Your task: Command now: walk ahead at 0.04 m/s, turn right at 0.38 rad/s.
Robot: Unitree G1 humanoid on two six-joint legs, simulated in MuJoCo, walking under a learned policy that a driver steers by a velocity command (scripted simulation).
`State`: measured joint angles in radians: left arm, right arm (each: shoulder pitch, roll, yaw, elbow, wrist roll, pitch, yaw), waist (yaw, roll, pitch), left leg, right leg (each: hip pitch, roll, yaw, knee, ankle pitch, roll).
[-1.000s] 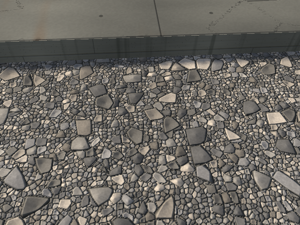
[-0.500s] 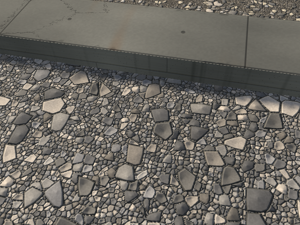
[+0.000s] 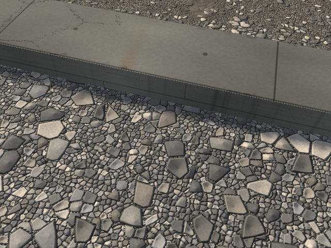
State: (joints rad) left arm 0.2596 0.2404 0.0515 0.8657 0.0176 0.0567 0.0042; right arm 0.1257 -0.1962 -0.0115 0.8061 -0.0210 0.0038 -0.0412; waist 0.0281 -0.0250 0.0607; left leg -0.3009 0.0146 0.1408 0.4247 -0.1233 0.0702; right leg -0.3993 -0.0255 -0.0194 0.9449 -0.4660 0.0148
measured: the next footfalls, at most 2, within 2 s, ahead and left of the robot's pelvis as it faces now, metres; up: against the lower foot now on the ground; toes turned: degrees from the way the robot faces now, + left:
right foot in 0.16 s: +0.02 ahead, -0.11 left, +0.00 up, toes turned -9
left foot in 0.66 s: +0.06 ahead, +0.07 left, +0.00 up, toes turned -22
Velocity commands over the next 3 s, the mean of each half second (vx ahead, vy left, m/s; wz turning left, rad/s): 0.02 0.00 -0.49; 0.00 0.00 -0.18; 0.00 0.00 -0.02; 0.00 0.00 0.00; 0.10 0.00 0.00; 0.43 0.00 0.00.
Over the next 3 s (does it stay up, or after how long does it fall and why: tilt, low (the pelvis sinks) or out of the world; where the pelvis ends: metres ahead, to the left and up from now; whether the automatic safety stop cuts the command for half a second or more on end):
stays up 0.26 -0.09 -0.03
